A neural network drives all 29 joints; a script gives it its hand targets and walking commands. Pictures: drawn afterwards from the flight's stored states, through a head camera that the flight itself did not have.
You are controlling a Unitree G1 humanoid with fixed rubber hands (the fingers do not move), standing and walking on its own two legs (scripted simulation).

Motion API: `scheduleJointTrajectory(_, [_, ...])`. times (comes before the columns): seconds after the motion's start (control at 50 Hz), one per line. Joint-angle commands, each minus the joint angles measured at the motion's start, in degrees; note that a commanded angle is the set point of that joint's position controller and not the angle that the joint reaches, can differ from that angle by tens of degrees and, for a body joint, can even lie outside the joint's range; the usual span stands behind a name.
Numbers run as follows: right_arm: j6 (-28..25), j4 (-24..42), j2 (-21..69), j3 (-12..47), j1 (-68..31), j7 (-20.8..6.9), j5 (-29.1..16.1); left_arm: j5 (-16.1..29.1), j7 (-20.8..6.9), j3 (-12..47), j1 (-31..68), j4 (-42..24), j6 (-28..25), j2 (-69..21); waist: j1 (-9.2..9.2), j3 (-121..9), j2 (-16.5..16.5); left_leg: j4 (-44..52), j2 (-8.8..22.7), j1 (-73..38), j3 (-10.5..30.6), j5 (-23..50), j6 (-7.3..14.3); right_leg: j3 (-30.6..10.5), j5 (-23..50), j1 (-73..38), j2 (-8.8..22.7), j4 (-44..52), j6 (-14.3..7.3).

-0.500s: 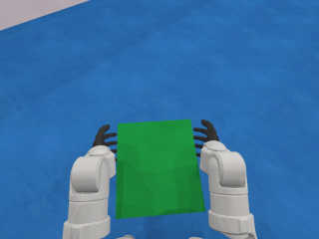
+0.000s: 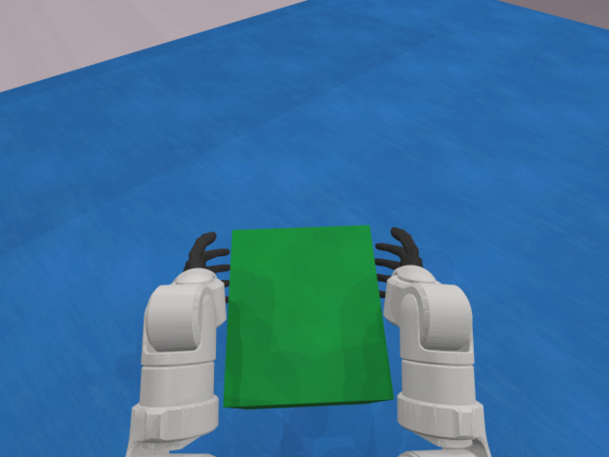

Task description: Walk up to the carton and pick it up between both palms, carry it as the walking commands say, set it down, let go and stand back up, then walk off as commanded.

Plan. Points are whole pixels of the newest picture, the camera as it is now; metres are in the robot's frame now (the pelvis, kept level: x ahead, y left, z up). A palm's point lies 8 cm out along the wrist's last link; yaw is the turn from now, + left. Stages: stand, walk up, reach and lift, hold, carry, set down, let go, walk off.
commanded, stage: carry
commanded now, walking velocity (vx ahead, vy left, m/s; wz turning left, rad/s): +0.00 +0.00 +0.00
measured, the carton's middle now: (304, 323) +0.31 -0.01 +0.00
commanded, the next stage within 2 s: none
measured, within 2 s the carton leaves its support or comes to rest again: neither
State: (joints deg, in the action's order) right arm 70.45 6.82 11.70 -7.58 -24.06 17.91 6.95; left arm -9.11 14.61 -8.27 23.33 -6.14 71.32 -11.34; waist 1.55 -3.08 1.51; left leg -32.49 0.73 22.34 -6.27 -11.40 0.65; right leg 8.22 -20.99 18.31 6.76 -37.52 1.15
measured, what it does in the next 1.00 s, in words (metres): stands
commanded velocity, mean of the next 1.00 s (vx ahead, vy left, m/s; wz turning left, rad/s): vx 0.00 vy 0.00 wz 0.00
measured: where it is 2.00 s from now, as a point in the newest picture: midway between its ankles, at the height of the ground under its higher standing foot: outside the picture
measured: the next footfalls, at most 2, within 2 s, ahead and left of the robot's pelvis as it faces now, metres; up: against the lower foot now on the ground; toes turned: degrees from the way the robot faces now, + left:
none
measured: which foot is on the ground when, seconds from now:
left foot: down 0.00-1.00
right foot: down 0.00-1.00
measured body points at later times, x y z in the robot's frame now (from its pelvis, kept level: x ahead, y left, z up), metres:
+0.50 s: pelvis -0.03 +0.01 +0.01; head -0.05 +0.01 +0.46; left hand +0.28 +0.14 +0.08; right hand +0.28 -0.13 +0.09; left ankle +0.04 +0.11 -0.73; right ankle -0.03 -0.12 -0.73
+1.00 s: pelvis -0.03 -0.02 +0.01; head -0.05 -0.02 +0.46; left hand +0.27 +0.11 +0.08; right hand +0.27 -0.16 +0.09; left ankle +0.04 +0.11 -0.73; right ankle -0.03 -0.12 -0.73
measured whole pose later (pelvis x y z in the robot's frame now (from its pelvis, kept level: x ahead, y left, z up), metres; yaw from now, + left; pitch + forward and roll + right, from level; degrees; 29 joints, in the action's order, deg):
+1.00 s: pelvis -0.03 -0.02 +0.01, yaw -1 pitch +2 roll +0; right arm 66.0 6.1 8.9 -4.7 -15.8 8.5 8.7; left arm -8.8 8.5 -5.0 14.9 -5.7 67.1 -8.7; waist 0.0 -6.7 -0.7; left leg -29.2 4.4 21.6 -5.7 -9.3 -0.8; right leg 8.9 -16.6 16.8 2.5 -31.5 -1.4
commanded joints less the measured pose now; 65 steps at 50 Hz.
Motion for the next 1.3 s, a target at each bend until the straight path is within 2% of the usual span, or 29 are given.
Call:
scheduleJointTrajectory(0.0, [0.87, -4.00, 60.58, 34.50, -22.59, -26.53, -25.00, 25.97, -22.68, 35.12, 28.38, -2.63, -0.09, -58.65, -2.04, -21.66, -9.05, 4.13, 12.74, -14.70, 10.79, 35.55, 3.24, -0.77, 3.85, -3.97, 0.35, 1.39, 1.49])
scheduleJointTrajectory(0.02, [0.70, -2.88, 60.67, 34.56, -24.10, -26.35, -24.72, 26.58, -22.89, 35.55, 29.49, -2.82, -0.16, -59.25, -2.02, -20.25, -7.30, 5.62, 12.83, -13.68, 11.23, 29.17, 3.65, -1.06, 2.69, -3.80, 0.04, 2.71, 1.21])
scheduleJointTrajectory(0.06, [0.33, -2.09, 60.35, 33.58, -24.81, -26.02, -23.67, 27.73, -23.24, 36.05, 30.45, -2.50, -0.19, -60.19, -1.88, -18.53, -5.73, 7.12, 11.18, -11.20, 9.63, 17.92, 3.15, -1.54, 4.82, -4.67, 0.40, 5.33, 0.41])
scheduleJointTrajectory(0.1, [-0.08, -1.59, 60.38, 32.85, -24.75, -25.80, -23.11, 28.46, -23.41, 36.26, 30.92, -2.30, -0.29, -60.60, -1.75, -18.45, -5.24, 7.67, 9.96, -10.91, 8.27, 11.70, 2.30, -2.13, 6.72, -4.77, 0.98, 6.97, -0.09])
scheduleJointTrajectory(0.26, [0.03, -2.00, 60.35, 32.55, -23.44, -25.74, -22.60, 27.97, -23.53, 35.24, 29.20, -0.42, 0.23, -60.41, -1.65, -17.72, -5.04, 10.55, 9.72, -9.13, 8.85, 3.87, 2.23, -2.39, 4.77, -4.83, 0.79, 8.33, -0.19])
scheduleJointTrajectory(0.38, [-0.92, -4.90, 59.90, 31.34, -23.74, -26.45, -22.09, 25.32, -23.28, 32.44, 28.21, 2.85, -1.19, -59.47, -1.74, -16.31, -3.84, 10.97, 8.91, -6.59, 8.54, -0.24, 1.75, -3.25, 4.08, -4.72, 1.09, 9.27, -0.98])
scheduleJointTrajectory(0.52, [-4.77, -5.71, 58.82, 30.65, -23.21, -26.65, -20.81, 22.55, -22.74, 30.83, 26.99, 3.47, -5.60, -58.41, -1.70, -16.63, -2.25, 9.08, 7.66, -6.45, 6.92, 0.39, 1.27, -4.77, 3.88, -3.84, 1.60, 11.22, -2.00])
scheduleJointTrajectory(0.64, [-5.33, -0.03, 57.41, 34.88, -19.31, -26.18, -21.89, 23.27, -22.40, 34.50, 22.53, -2.07, -6.36, -56.92, -1.58, -17.05, -0.98, 6.89, 7.11, -7.89, 5.53, 4.25, 1.02, -5.88, 4.97, -3.26, 2.38, 13.15, -2.40])
scheduleJointTrajectory(0.76, [-4.53, 3.31, 55.59, 37.21, -16.39, -25.90, -22.47, 24.35, -22.49, 36.82, 19.77, -5.60, -5.60, -54.82, -1.55, -16.05, -0.90, 6.43, 7.32, -7.80, 5.09, 4.91, 0.57, -6.49, 5.67, -2.72, 2.78, 14.21, -2.55])
scheduleJointTrajectory(1.1, [-6.52, 0.72, 54.01, 35.24, -14.78, -25.63, -20.61, 23.02, -22.35, 35.31, 19.03, -4.31, -7.65, -52.68, -1.77, -16.27, -1.29, 5.18, 7.91, -7.79, 4.32, 9.35, -0.10, -5.84, 12.05, -4.10, 2.33, 12.02, -2.65])
scheduleJointTrajectory(1.28, [-7.78, 0.33, 53.29, 34.71, -13.96, -25.29, -19.89, 22.57, -22.28, 35.04, 18.47, -4.48, -8.82, -51.77, -1.86, -16.57, -1.36, 4.83, 7.95, -8.10, 4.03, 9.87, -0.17, -5.77, 12.91, -4.45, 2.26, 11.46, -2.68])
